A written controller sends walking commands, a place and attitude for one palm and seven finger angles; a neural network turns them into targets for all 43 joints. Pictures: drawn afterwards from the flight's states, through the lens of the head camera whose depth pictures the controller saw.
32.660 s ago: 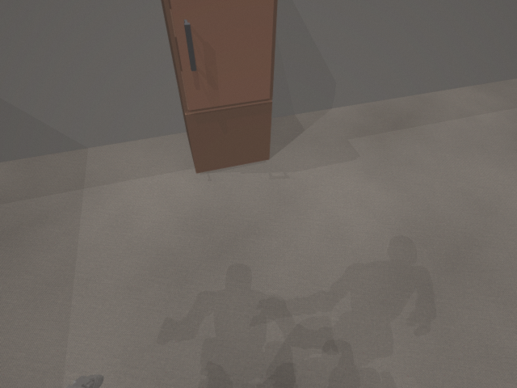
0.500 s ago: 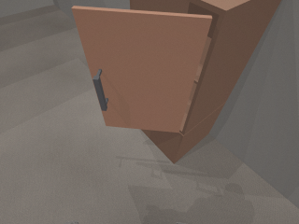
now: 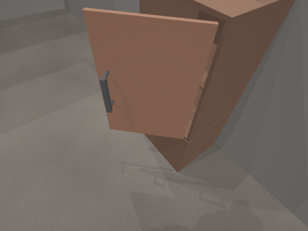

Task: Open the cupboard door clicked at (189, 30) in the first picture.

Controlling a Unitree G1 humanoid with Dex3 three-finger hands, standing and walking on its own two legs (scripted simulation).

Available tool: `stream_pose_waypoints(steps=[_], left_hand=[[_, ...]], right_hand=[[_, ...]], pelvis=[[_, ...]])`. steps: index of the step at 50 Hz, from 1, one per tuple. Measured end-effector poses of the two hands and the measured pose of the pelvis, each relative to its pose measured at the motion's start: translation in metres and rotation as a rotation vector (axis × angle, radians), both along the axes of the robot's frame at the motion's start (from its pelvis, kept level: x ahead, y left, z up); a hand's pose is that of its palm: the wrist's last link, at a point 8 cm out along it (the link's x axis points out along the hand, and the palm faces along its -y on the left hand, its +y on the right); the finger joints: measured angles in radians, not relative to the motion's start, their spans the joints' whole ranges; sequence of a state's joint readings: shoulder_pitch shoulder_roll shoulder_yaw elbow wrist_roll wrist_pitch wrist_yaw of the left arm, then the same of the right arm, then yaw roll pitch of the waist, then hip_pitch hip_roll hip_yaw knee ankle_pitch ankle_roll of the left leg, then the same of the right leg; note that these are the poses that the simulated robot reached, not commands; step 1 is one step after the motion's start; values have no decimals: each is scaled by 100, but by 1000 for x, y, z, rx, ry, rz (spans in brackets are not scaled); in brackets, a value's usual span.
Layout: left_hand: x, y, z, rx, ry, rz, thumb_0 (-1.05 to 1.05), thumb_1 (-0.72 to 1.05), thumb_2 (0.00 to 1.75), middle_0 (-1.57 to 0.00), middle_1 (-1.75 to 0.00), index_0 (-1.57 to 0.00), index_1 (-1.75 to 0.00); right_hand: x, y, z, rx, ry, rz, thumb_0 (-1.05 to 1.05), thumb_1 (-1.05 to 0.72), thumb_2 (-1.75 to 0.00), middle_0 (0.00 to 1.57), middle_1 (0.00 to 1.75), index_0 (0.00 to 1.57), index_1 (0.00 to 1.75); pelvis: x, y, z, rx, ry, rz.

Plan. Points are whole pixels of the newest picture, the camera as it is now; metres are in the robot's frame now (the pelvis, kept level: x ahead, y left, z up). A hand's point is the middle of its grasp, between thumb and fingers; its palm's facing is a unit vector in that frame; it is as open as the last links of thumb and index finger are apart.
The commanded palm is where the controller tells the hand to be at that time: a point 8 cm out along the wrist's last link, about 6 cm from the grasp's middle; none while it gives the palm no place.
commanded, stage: come to a stop and stand still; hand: left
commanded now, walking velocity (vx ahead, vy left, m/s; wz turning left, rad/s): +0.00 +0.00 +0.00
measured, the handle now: (108, 92) +0.60 +0.23 -0.05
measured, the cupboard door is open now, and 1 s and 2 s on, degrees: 44 44 44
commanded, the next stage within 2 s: look again from close up in 0.58 s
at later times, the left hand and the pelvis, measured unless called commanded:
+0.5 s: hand out of the picture +0.02 +0.19 -0.18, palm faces +0.02 -0.99 -0.15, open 7.4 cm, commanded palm none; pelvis +0.02 +0.02 +0.01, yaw -1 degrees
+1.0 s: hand out of the picture +0.05 +0.19 -0.17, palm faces -0.01 -0.97 -0.24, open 7.4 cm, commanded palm none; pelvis +0.03 +0.02 +0.00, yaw -2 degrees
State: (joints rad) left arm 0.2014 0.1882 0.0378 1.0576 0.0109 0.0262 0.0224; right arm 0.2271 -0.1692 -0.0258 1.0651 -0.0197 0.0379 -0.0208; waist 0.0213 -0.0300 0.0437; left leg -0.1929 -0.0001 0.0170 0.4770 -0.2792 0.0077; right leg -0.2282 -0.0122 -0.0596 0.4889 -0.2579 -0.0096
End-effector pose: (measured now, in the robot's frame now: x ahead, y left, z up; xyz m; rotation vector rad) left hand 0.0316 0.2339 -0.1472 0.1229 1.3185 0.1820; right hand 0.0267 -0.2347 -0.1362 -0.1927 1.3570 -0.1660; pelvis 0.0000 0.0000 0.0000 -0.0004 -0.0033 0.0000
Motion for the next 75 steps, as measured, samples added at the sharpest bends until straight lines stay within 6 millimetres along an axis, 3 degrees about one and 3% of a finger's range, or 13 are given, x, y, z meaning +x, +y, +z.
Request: stream_pose_waypoints(steps=[8,14,24,34,43,49,65,67,70,73,75], left_hand=[[-37,11,0,-12,93,15,0,91,90,-19,-30,-20,-30],[-46,9,0,-27,140,3,0,91,90,-19,-30,-20,-30],[-18,2,-3,-48,108,-25,0,91,90,-19,-30,-20,-30],[10,9,0,-17,76,-41,1,92,90,-19,-30,-20,-30],[16,15,6,43,39,-67,0,91,90,-19,-30,-20,-30],[14,10,10,53,35,-66,0,91,90,-19,-30,-20,-30],[4,-15,9,35,37,-62,0,91,90,-20,-30,-20,-30],[29,-12,25,35,-144,24,1,91,90,-20,-30,-21,-30],[84,-8,76,58,-546,69,2,90,89,-20,-32,-21,-31],[134,-5,119,38,-910,40,2,86,88,-20,-34,-21,-33],[153,-5,134,4,-1108,-19,1,83,86,-20,-36,-21,-35]], right_hand=[[9,18,5,4,-29,25,1,-92,-90,20,30,20,30],[11,22,6,-1,-33,13,1,-92,-90,20,30,20,30],[-9,32,4,7,30,-24,1,-91,-90,20,30,20,30],[-31,45,0,39,107,-64,1,-91,-90,20,30,20,30],[-17,49,-18,82,35,-35,1,-91,-90,20,30,20,30],[-8,38,-23,85,8,-30,2,-92,-90,20,30,20,30],[6,1,-13,48,-7,-12,1,-91,-90,20,30,20,30],[16,-6,-6,18,-102,-8,1,-91,-90,20,30,20,30],[44,-17,7,-24,-316,5,1,-91,-90,20,30,20,30],[78,-29,19,-53,-506,52,1,-90,-90,20,30,20,30],[100,-36,26,-66,-622,83,1,-90,-90,20,30,20,30]], pelvis=[[1,12,4,1,9,-9],[8,17,6,0,12,-18],[20,21,6,-1,6,-23],[29,20,5,0,7,-22],[28,23,-4,1,7,-14],[28,17,-4,12,-9,-25],[23,-8,1,12,-5,-23],[20,-10,-1,9,3,-25],[14,-11,-4,12,14,3],[1,-13,-13,14,65,21],[-8,-15,-24,21,111,11]])
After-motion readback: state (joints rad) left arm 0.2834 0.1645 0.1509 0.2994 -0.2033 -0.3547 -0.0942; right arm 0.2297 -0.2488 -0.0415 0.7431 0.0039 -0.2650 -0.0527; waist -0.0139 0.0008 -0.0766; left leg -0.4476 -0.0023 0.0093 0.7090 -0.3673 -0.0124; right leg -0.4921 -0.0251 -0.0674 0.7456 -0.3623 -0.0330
